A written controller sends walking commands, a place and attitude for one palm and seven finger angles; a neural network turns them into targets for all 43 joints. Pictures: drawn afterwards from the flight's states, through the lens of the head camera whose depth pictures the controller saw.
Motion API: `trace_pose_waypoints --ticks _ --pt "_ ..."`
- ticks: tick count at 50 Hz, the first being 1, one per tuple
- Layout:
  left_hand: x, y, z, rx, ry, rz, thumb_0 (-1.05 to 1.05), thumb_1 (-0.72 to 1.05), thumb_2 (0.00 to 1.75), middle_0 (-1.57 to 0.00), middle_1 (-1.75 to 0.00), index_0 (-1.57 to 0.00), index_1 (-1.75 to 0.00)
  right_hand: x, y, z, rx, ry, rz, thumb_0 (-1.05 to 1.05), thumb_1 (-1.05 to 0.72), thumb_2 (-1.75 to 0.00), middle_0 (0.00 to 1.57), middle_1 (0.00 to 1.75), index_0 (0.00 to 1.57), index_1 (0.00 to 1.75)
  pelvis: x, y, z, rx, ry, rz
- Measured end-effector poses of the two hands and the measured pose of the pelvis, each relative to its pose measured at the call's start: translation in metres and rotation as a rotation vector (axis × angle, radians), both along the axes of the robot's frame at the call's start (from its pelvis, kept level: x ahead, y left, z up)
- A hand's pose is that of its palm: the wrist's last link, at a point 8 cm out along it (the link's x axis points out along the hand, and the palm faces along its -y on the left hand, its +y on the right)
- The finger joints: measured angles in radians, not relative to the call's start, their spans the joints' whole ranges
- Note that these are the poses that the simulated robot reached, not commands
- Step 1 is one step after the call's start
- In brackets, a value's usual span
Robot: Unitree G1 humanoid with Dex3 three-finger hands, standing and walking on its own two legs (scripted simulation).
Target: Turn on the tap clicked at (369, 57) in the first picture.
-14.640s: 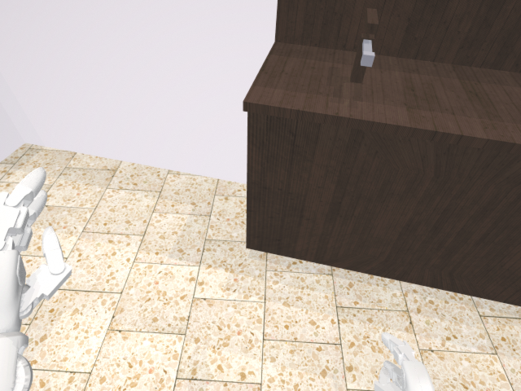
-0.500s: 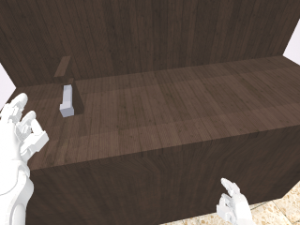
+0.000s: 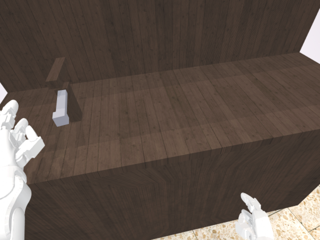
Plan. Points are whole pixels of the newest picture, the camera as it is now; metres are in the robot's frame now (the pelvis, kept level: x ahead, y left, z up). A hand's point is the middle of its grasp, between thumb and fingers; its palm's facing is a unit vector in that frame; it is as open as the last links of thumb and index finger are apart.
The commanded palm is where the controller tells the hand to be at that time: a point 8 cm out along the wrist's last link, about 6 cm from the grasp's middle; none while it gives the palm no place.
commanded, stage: reach beside the lever's end, fingers flat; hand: left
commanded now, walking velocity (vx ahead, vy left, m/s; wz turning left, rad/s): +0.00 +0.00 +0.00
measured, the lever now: (61, 118) +0.33 +0.30 +0.16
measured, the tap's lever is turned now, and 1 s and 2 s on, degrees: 8 8 8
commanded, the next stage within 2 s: none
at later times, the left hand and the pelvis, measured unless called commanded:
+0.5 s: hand (38, 132) +0.28 +0.33 +0.16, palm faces +0.58 -0.81 -0.10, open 7.8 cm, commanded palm +0.24 +0.37 +0.16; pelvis +0.00 +0.01 +0.00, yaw +0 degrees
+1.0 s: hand (32, 131) +0.29 +0.35 +0.15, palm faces +0.60 -0.80 -0.09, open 7.8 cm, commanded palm +0.25 +0.38 +0.16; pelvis +0.02 +0.03 +0.00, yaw +0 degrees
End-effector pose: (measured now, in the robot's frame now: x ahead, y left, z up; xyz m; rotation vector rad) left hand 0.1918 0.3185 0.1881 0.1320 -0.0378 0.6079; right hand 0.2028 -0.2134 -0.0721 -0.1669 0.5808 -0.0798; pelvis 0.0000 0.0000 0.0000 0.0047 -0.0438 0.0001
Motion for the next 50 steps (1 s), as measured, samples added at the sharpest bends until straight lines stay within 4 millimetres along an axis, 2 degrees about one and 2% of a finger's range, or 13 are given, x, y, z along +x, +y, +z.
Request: trace_pose_waypoints --ticks 16,25,36,39,44,50 --pt "0.029 0.031 -0.011 -0.025 0.024 0.005 0.02 0.9 0.9 -0.15 -0.16 -0.15 -0.17 -0.011 -0.005 -0.006 -0.02 0.03 -0.04 0.01 -0.9 -0.9 0.21 0.3 0.21 0.3 -0.003 0.006 -0.001 -0.004 0.024 -0.003" --pt "0.044 0.048 -0.025 -0.054 0.051 0.017 0.02 0.9 0.9 -0.15 -0.15 -0.15 -0.16 -0.021 -0.002 -0.009 -0.041 0.064 -0.055 0.01 -0.9 -0.9 0.21 0.3 0.21 0.3 -0.001 0.014 -0.001 -0.006 0.038 -0.005" --pt "0.07 0.041 -0.022 -0.046 0.02 -0.056 0.02 0.9 0.9 -0.15 -0.15 -0.15 -0.15 -0.02 0.01 -0.009 -0.04 0.079 -0.066 0.01 -0.9 -0.9 0.21 0.3 0.21 0.3 0.008 0.026 0.001 -0.007 0.053 -0.016" --pt "0.069 0.044 -0.027 -0.057 0.05 -0.05 0.01 0.9 0.9 -0.15 -0.15 -0.15 -0.15 -0.017 0.012 -0.007 -0.032 0.076 -0.072 0.01 -0.9 -0.9 0.21 0.3 0.21 0.3 0.012 0.027 0.002 -0.008 0.056 -0.021" --pt "0.057 0.054 -0.034 -0.063 0.074 0.0 0.02 0.9 0.9 -0.15 -0.15 -0.15 -0.15 -0.01 0.015 -0.005 -0.034 0.072 -0.061 0.01 -0.9 -0.9 0.21 0.3 0.21 0.3 0.016 0.03 0.002 -0.011 0.057 -0.022" --pt "0.047 0.065 -0.031 -0.046 0.029 0.037 0.02 0.9 0.9 -0.15 -0.15 -0.15 -0.15 -0.002 0.019 -0.005 -0.056 0.079 -0.029 0.01 -0.9 -0.9 0.21 0.3 0.21 0.3 0.017 0.03 0.001 -0.015 0.051 -0.007"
